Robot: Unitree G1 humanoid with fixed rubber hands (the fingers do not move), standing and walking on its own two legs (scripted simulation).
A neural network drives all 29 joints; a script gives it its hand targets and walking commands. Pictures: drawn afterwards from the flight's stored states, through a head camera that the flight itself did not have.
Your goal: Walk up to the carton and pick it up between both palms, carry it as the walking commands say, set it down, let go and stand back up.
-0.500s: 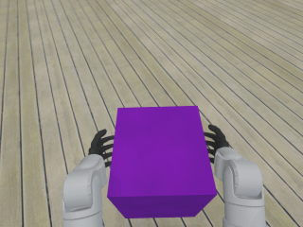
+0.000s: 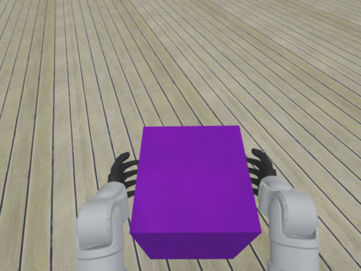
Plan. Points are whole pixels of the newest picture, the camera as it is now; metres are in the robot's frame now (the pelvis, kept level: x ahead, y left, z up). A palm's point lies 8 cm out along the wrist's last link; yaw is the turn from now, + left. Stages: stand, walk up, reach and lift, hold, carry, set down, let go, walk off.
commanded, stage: carry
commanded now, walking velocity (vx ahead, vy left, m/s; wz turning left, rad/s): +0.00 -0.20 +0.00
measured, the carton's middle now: (191, 197) +0.28 +0.00 +0.02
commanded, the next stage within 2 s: none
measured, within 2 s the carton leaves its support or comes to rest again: neither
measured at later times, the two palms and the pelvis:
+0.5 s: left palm (176, 187) +0.27 +0.03 +0.09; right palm (322, 182) +0.27 -0.26 +0.08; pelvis +0.00 -0.12 +0.00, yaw +1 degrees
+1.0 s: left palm (256, 185) +0.27 -0.13 +0.09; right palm out of the picture +0.27 -0.42 +0.08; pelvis -0.01 -0.27 +0.00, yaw +0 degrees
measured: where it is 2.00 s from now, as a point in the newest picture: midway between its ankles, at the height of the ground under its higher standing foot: outside the picture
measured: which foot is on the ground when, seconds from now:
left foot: up 0.00-0.08, down 0.10-0.28, up 0.30-0.58, down 0.60-0.92, up 0.94-1.00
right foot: down 0.00-0.64, up 0.66-0.88, down 0.90-1.00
